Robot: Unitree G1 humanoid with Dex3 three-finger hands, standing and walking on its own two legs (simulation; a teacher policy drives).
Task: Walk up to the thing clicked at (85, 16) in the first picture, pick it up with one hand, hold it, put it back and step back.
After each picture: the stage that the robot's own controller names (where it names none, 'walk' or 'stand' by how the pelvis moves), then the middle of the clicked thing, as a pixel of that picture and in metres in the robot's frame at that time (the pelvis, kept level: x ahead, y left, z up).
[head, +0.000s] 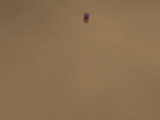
stand; (86, 18) +1.91 -0.03 -0.72
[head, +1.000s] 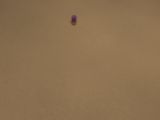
walk; (74, 20) +1.76 +0.02 -0.71
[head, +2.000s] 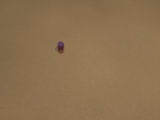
walk; (60, 47) +1.18 +0.13 -0.71
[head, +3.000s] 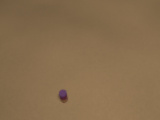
walk; (63, 96) +0.70 +0.19 -0.69
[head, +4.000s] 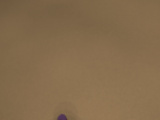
stand; out of the picture +0.43 +0.25 -0.71
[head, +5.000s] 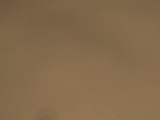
stand; out of the picture +0.39 +0.21 -0.72
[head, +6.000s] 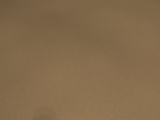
stand; out of the picture +0.38 +0.21 -0.73
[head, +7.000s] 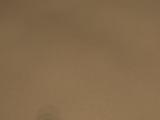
stand; out of the picture +0.38 +0.23 -0.73
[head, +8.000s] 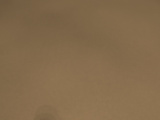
stand; out of the picture +0.37 +0.23 -0.73
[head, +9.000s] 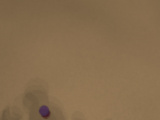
go down; (45, 112) +0.40 +0.24 -0.67
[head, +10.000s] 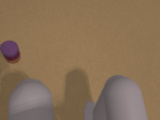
go down; (11, 52) +0.47 +0.25 -0.29
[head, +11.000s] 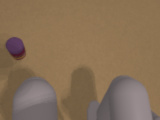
close in; (16, 49) +0.47 +0.25 -0.29
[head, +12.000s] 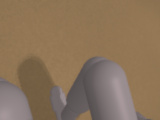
close in; out of the picture +0.45 +0.30 -0.23
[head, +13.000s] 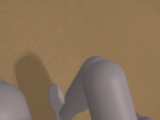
close; out of the picture +0.45 +0.30 -0.23
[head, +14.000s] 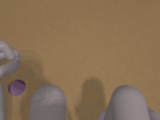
lift; (17, 87) +0.34 +0.30 -0.32
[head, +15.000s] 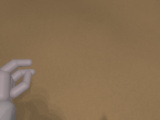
go down; out of the picture +0.32 +0.40 -0.66
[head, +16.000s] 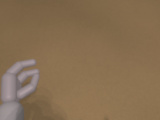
stand; out of the picture +0.34 +0.43 -0.69
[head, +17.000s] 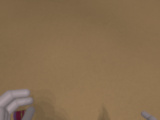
hold; (23, 114) +0.41 +0.42 -0.65
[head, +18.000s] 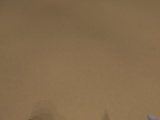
stand; out of the picture +0.42 +0.43 -0.70
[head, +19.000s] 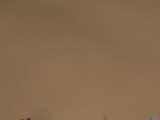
stand; out of the picture +0.45 +0.43 -0.68
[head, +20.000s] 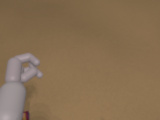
crouch; (20, 116) +0.48 +0.45 -0.69
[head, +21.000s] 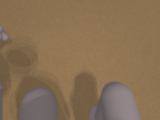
crouch; out of the picture +0.55 +0.48 -0.38
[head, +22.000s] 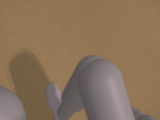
lower; out of the picture +0.49 +0.56 -0.26
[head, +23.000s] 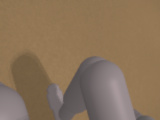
lower; out of the picture +0.49 +0.57 -0.26
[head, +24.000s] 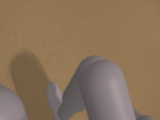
lower; out of the picture +0.50 +0.58 -0.26
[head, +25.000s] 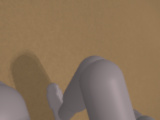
lower; out of the picture +0.50 +0.57 -0.26
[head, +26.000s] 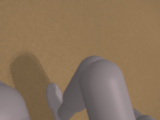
open; out of the picture +0.50 +0.57 -0.26
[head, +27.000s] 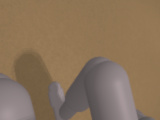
stand; out of the picture +0.49 +0.57 -0.26
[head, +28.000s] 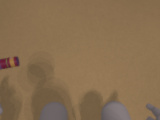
walk; (8, 62) +0.56 +0.47 -0.51
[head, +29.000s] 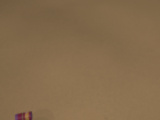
stand; (24, 117) +0.51 +0.45 -0.69
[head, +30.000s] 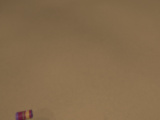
stand; (24, 115) +0.52 +0.45 -0.69
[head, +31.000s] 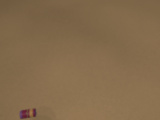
stand; (28, 113) +0.52 +0.44 -0.72
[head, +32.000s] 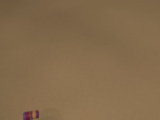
stand; (31, 115) +0.53 +0.45 -0.75
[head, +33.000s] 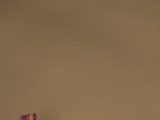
stand; (28, 118) +0.51 +0.46 -0.75
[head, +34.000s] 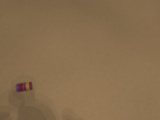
walk; (24, 86) +0.58 +0.40 -0.73
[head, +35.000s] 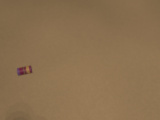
walk; (24, 70) +0.74 +0.49 -0.73
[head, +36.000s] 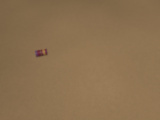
stand; (41, 52) +1.06 +0.56 -0.73
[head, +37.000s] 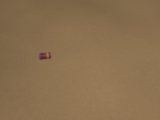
stand; (45, 55) +1.12 +0.42 -0.74
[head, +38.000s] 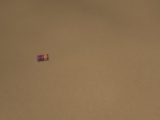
stand; (43, 57) +1.15 +0.46 -0.75
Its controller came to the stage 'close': yes
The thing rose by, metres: 0.15
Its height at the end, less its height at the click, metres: -0.02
